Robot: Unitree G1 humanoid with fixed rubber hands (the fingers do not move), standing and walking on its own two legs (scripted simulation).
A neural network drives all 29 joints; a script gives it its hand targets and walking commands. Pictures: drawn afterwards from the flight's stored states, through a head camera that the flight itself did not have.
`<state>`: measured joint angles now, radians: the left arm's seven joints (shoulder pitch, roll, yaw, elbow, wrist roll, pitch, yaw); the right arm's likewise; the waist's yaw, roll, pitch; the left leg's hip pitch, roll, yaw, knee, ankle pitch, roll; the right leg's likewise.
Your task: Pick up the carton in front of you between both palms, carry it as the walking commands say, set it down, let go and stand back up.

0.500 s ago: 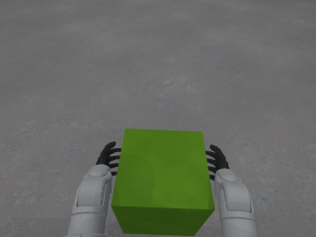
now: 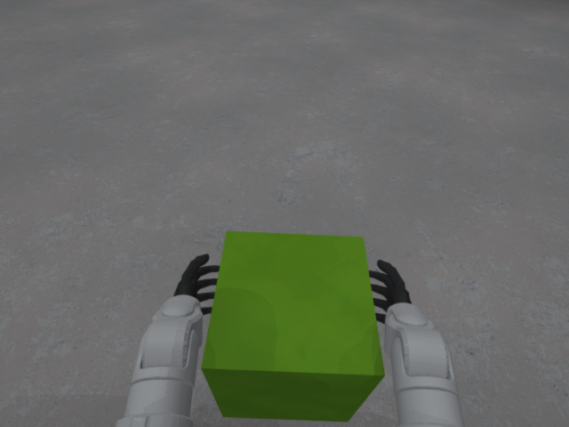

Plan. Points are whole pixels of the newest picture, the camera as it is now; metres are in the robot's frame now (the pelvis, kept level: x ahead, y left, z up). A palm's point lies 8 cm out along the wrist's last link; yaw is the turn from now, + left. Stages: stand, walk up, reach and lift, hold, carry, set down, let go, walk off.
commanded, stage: carry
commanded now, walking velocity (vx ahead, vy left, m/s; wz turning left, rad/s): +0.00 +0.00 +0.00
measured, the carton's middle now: (290, 331) +0.29 +0.00 -0.04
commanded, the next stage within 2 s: hold in 0.96 s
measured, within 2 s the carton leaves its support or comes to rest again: neither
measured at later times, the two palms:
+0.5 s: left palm (187, 321) +0.26 +0.14 +0.04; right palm (405, 328) +0.26 -0.16 +0.04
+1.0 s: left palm (192, 327) +0.25 +0.14 +0.04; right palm (413, 335) +0.25 -0.16 +0.04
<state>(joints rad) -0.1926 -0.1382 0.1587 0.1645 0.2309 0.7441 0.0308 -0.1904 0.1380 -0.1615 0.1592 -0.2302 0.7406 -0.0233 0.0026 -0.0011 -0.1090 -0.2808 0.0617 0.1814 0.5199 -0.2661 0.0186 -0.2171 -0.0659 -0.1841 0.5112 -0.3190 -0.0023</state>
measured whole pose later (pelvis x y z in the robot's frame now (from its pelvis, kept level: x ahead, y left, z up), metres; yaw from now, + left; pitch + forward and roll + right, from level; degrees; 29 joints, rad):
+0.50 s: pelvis -0.03 -0.01 +0.00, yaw +0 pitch +2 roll +0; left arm -0.20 -0.14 0.16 0.16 0.24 0.75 0.03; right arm -0.20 0.14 -0.16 0.15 -0.24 0.75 -0.02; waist 0.00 0.00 -0.10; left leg -0.32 0.07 0.18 0.50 -0.21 0.02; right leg -0.26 -0.06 -0.19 0.51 -0.28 -0.02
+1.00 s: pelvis -0.03 -0.01 +0.00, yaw +0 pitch -1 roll +0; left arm -0.19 -0.14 0.16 0.15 0.24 0.74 0.03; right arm -0.20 0.14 -0.16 0.15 -0.24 0.74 -0.02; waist 0.00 -0.01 -0.04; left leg -0.27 0.05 0.12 0.47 -0.19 0.01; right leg -0.22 -0.03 -0.14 0.49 -0.24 -0.03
